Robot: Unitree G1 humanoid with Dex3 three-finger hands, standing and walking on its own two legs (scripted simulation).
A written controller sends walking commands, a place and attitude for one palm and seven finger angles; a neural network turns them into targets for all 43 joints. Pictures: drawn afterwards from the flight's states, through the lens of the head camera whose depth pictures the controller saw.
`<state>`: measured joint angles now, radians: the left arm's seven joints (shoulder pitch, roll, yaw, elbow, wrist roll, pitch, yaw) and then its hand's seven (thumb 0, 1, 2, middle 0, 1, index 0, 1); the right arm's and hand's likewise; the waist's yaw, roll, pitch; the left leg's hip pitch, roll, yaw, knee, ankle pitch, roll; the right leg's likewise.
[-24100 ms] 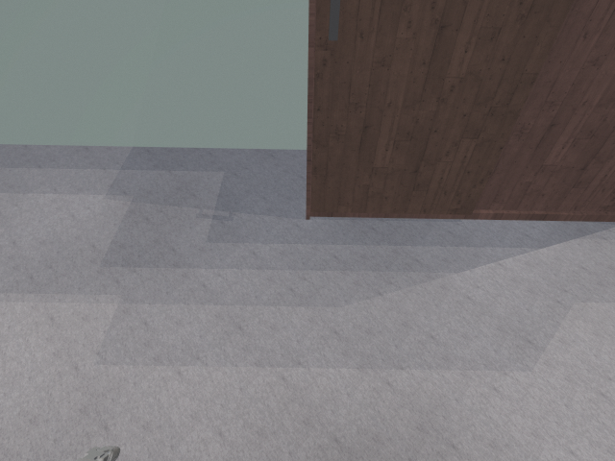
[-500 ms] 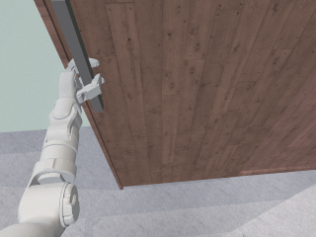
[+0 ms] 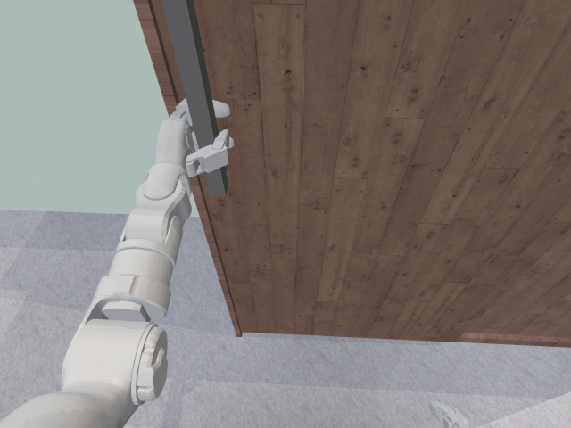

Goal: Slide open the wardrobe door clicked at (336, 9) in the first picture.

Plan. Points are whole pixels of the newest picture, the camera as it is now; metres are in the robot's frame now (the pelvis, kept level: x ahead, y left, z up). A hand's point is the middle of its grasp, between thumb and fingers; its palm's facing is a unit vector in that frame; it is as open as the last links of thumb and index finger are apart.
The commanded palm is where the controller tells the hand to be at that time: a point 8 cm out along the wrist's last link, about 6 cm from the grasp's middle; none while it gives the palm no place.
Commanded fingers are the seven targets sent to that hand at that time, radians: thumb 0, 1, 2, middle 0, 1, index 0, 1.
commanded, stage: tug the door sideways, standing still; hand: left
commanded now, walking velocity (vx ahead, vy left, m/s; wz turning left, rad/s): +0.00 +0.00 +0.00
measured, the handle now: (206, 105) +0.49 +0.15 +0.20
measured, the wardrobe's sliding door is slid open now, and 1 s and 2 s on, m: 0.00 0.01 0.13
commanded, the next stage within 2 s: step sideways, sliding the door along in 0.62 s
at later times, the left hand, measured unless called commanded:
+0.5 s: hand (224, 151) +0.44 +0.12 +0.16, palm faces +0.07 -1.00 -0.06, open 6.1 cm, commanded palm +0.42 +0.11 +0.16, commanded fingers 0.00 0.90 0.90 -0.45 -1.40 -0.45 -1.40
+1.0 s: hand (227, 153) +0.45 +0.11 +0.16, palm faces +0.13 -0.98 -0.12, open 6.3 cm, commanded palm +0.42 +0.12 +0.16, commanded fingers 0.00 0.90 0.90 -0.45 -1.40 -0.45 -1.40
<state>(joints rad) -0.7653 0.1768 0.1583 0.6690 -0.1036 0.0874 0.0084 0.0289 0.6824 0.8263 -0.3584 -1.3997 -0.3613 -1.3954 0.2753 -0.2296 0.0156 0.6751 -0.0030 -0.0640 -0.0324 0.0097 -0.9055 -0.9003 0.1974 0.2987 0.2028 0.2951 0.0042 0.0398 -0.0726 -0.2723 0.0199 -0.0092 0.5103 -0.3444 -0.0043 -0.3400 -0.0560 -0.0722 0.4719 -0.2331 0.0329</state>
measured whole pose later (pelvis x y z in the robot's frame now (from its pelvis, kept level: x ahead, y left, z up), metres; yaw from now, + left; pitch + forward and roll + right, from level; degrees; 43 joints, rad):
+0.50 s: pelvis -0.02 +0.00 +0.00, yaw +1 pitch +7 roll -1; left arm -0.89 0.21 0.09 0.89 -0.14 -0.07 0.06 0.01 0.71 0.82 -0.36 -1.40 -0.26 -1.40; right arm 0.40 -0.24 0.01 0.78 -0.01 -0.19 0.01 0.01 -0.91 -0.90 0.20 0.30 0.20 0.30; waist -0.01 0.05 -0.06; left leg -0.34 0.01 -0.03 0.57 -0.34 -0.01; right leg -0.40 -0.07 -0.08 0.53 -0.24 0.03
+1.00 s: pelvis -0.01 -0.03 -0.01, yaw -1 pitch +0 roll -1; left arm -0.79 0.28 0.08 0.68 -0.13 -0.10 0.10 -0.05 0.68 0.84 -0.44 -1.40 -0.23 -1.40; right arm 0.26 -0.20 0.02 0.70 0.02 -0.08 -0.09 0.01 -0.91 -0.90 0.20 0.30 0.20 0.29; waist 0.01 0.05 0.11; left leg -0.22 0.07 -0.01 0.64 -0.43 -0.04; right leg -0.37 0.01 -0.06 0.76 -0.41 -0.02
